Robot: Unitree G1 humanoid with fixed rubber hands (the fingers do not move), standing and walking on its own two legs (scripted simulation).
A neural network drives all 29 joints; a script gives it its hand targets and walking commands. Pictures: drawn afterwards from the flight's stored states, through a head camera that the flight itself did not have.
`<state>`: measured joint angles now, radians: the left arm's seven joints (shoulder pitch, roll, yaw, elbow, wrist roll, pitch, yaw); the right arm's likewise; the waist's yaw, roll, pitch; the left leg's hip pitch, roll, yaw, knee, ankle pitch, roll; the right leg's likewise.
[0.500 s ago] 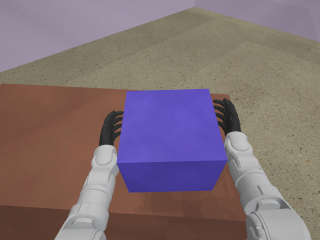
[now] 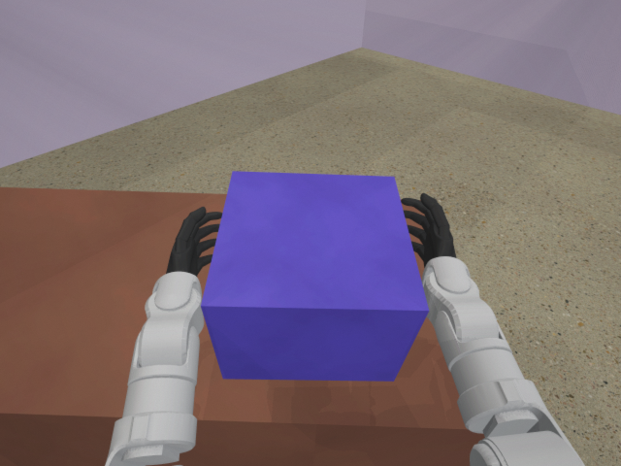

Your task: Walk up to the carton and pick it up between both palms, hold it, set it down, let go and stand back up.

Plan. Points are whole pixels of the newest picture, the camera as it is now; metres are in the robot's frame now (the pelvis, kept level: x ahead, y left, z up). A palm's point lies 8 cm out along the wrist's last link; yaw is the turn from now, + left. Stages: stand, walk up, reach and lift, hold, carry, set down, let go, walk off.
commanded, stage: reach and lift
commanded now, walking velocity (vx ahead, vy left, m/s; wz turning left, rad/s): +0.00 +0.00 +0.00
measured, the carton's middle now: (311, 274) +0.37 +0.01 +0.09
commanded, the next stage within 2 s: hold in 1.22 s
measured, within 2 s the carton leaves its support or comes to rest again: neither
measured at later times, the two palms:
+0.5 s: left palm (192, 250) +0.36 +0.16 +0.14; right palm (447, 245) +0.36 -0.16 +0.15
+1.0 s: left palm (186, 239) +0.36 +0.17 +0.16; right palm (447, 235) +0.36 -0.16 +0.17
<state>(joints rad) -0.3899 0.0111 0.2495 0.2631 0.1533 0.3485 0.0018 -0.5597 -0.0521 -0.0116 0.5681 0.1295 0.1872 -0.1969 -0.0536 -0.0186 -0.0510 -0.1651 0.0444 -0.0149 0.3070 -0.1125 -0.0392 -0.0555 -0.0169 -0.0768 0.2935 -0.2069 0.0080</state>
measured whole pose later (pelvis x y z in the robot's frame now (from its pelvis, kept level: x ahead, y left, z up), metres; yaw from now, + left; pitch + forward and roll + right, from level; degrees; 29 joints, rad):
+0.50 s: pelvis -0.01 +0.01 +0.00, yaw -2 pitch -2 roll -1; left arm -0.52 0.00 0.27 0.31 0.22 0.42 0.00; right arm -0.66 -0.07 -0.09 0.68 0.12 0.16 -0.16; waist -0.06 -0.05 -0.05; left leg -0.17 0.05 0.02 0.31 -0.10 -0.02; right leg -0.07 -0.02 -0.04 0.28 -0.17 0.02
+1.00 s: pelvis +0.00 +0.00 +0.00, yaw -1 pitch -5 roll +0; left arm -0.49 0.02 0.28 0.18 0.22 0.53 -0.05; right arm -0.63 -0.06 -0.02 0.56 0.17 0.25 -0.21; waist -0.08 -0.05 -0.02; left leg -0.10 0.04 0.00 0.30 -0.12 -0.03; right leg 0.01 -0.02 -0.06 0.27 -0.20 0.01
